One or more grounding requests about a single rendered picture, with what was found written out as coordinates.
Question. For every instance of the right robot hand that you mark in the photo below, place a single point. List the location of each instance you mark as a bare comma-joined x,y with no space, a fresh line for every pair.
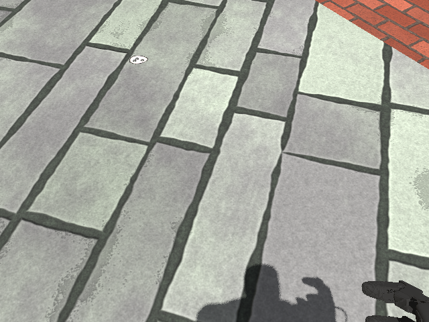
403,295

